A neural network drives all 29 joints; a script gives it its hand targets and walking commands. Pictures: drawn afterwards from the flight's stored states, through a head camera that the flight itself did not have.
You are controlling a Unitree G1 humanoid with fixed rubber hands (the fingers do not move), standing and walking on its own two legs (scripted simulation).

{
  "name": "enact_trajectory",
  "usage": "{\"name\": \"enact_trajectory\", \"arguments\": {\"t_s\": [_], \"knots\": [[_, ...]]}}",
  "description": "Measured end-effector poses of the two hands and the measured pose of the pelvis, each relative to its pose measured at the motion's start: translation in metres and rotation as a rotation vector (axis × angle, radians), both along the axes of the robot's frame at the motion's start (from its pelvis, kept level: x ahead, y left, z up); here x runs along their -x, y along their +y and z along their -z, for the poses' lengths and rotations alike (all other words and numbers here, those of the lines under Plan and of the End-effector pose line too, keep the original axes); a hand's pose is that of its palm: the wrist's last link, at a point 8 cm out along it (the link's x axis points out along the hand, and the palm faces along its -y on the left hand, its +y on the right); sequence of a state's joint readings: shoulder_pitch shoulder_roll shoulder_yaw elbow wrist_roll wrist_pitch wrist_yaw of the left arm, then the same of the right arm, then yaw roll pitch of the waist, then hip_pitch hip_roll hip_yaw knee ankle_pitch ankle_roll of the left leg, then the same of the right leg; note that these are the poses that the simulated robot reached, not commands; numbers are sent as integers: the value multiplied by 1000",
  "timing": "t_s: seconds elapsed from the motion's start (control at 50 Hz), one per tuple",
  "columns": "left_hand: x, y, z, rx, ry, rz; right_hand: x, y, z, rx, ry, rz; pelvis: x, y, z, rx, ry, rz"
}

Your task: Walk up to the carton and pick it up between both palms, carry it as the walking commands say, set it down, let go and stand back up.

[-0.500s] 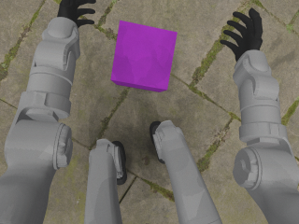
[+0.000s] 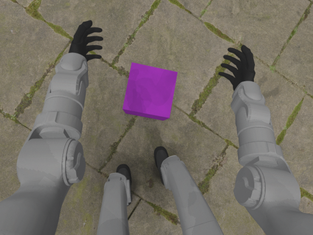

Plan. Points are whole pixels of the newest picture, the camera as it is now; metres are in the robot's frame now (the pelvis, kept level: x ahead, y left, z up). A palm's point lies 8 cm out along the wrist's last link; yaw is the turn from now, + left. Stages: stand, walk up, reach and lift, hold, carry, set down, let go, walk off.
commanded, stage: let go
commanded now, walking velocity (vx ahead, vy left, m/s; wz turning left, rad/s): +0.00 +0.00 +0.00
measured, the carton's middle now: (149, 94) +0.50 -0.11 -0.56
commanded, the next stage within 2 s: stand in 1.40 s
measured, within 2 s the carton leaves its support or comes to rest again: neither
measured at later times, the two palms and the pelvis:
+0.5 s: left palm (48, 127) +0.39 +0.13 -0.01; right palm (277, 133) +0.28 -0.27 +0.01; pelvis +0.06 -0.01 +0.08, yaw -1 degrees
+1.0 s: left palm out of the picture +0.25 +0.24 +0.03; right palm (272, 167) +0.24 -0.22 +0.04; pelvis +0.08 +0.01 +0.11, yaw -1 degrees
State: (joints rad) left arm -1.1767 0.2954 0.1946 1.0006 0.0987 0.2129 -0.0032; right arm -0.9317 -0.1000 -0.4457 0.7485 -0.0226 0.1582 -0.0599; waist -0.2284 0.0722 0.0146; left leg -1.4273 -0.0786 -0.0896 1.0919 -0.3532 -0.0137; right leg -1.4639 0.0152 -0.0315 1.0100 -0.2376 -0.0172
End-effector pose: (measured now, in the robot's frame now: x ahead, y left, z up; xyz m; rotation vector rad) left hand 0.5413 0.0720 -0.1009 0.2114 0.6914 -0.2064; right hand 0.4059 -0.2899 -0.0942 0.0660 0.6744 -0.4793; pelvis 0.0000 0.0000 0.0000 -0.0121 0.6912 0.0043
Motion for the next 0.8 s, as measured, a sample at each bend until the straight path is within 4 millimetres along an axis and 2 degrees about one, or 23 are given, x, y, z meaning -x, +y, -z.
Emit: {"name": "enact_trajectory", "arguments": {"t_s": [0.04,0.08,0.16,0.2,0.3,0.4,0.5,0.56,0.64,0.74,0.8], "knots": [[0,0,2,-8,-29,-8,1,4,4,23,20,-48,-1,1,-2,-1,7,5],[10,2,8,-20,-26,-5,9,10,10,28,44,-80,-4,2,-6,0,9,4],[49,20,11,-89,-9,-51,40,19,14,3,99,-132,-17,2,-16,-6,-11,5],[71,31,8,-117,18,-82,54,20,10,-9,128,-163,-24,2,-22,-9,-30,8],[113,49,-12,-141,59,-136,73,18,-25,4,140,-251,-36,-2,-39,-18,-114,19],[131,50,-56,-110,1,-147,90,18,-69,22,112,-315,-49,-6,-58,-14,-219,17],[154,57,-88,-108,-4,-154,122,23,-100,17,109,-347,-63,-10,-77,-10,-335,25],[171,65,-101,-105,-2,-157,146,26,-111,11,119,-343,-70,-11,-86,-8,-410,34],[193,81,-104,-106,37,-161,172,33,-115,-2,153,-344,-76,-10,-93,-1,-492,50],[226,102,-110,-96,67,-181,185,53,-116,-22,184,-382,-78,-7,-100,5,-569,47],[246,121,-113,-100,89,-210,183,64,-118,-22,187,-406,-77,-3,-103,6,-613,44]]}}
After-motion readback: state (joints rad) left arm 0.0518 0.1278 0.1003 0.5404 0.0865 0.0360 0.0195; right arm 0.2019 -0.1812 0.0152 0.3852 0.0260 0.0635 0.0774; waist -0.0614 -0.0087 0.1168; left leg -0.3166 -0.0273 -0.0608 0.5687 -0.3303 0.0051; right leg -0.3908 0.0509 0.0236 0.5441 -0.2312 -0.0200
